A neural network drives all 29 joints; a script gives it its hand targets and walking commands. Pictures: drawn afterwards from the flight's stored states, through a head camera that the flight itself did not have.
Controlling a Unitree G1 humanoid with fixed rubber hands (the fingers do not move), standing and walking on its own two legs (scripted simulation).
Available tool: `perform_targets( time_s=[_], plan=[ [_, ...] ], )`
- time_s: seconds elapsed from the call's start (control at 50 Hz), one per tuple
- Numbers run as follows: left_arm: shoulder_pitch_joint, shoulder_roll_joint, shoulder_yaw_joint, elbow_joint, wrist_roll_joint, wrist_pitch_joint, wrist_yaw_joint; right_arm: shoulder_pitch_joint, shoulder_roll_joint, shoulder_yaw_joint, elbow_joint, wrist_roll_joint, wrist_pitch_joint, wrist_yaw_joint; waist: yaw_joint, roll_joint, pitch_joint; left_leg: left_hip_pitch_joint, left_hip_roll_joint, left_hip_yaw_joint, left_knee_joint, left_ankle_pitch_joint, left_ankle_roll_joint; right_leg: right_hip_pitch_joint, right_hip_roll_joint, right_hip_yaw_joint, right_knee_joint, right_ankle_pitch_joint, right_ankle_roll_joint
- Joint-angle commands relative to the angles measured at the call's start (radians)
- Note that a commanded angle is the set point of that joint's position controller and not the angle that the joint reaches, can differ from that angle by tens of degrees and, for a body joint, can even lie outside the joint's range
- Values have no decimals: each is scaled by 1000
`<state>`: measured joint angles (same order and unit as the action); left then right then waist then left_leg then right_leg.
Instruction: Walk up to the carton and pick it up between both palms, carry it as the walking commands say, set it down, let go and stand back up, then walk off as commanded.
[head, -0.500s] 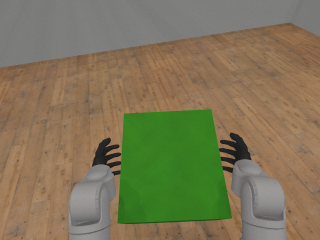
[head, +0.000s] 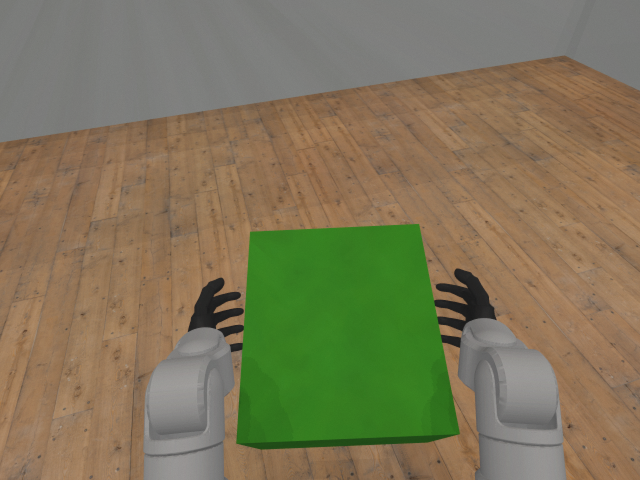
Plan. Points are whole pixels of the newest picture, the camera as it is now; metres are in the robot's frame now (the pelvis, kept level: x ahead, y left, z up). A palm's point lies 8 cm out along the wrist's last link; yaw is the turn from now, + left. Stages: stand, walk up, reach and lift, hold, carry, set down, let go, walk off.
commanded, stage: carry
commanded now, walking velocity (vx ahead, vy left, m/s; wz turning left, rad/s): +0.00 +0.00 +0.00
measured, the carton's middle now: (339, 337) +0.31 +0.00 +0.01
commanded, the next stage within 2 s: hold in 1.72 s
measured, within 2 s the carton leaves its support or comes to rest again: neither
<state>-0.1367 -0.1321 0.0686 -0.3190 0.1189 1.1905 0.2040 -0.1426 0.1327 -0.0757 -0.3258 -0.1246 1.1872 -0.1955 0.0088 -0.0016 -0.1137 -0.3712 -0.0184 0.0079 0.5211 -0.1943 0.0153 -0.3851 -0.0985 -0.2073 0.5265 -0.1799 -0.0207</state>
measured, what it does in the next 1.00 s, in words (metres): stands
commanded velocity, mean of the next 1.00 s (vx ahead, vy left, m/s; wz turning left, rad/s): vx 0.00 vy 0.00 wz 0.00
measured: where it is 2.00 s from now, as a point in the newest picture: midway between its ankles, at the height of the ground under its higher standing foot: outside the picture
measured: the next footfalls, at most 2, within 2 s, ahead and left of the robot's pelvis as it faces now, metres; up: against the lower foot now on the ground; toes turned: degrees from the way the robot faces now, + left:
none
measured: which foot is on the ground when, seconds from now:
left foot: down 0.00-1.00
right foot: down 0.00-1.00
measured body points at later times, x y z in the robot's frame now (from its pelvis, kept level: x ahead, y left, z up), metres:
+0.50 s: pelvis +0.01 +0.00 +0.00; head -0.01 -0.01 +0.45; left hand +0.29 +0.16 +0.06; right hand +0.30 -0.16 +0.06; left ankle +0.05 +0.11 -0.73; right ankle +0.06 -0.11 -0.73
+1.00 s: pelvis +0.02 +0.00 +0.00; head +0.00 +0.00 +0.45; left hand +0.30 +0.16 +0.05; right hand +0.31 -0.15 +0.05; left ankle +0.05 +0.11 -0.73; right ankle +0.06 -0.11 -0.73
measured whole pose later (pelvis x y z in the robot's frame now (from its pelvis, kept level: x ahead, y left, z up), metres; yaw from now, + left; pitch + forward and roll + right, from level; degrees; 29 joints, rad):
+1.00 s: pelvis +0.02 +0.00 +0.00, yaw +0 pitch +1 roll +0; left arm -0.12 -0.13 0.11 -0.06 0.14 0.91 0.15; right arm -0.12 0.13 -0.10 -0.06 -0.15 0.90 -0.15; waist 0.02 0.00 -0.08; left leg -0.32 -0.01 -0.01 0.58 -0.26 0.01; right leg -0.32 -0.09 -0.22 0.56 -0.24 -0.02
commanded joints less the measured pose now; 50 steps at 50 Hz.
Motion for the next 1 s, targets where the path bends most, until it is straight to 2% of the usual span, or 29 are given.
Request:
perform_targets(
  time_s=[0.0, 0.16, 0.42, 0.6, 0.86, 0.98],
  plan=[
    [-451, -923, -574, -60, -355, -63, -263, -424, 931, 569, -32, 349, -54, 257, 2, -4, -210, -8, 109, -114, -103, 24, 30, 175, -100, 165, -110, -124, 3],
    [-499, -881, -501, 59, -302, -171, -274, -463, 888, 500, 91, 300, -162, 268, 6, 7, -228, 3, 103, -111, -96, 40, 32, 194, -85, 154, -101, -98, -4],
    [-432, -774, -437, 93, -272, -272, -249, -413, 772, 447, 107, 270, -269, 239, 7, 3, -213, 22, 89, -108, -57, 53, 51, 219, -69, 139, -80, -83, -23],
    [-401, -755, -439, 90, -258, -292, -244, -389, 756, 454, 104, 260, -290, 234, 7, 3, -213, 28, 90, -103, -34, 99, 56, 239, -72, 133, -59, -16, -27],
    [-409, -779, -455, 138, -241, -317, -274, -398, 790, 468, 158, 244, -317, 263, 7, 6, -192, 16, 92, -97, -40, 94, 58, 242, -71, 132, -59, -41, -23],
    [-416, -811, -484, 116, -256, -322, -287, -408, 821, 497, 129, 259, -322, 274, 7, 7, -198, 18, 94, -95, -44, 104, 58, 247, -71, 132, -56, -40, -20]
  ],
)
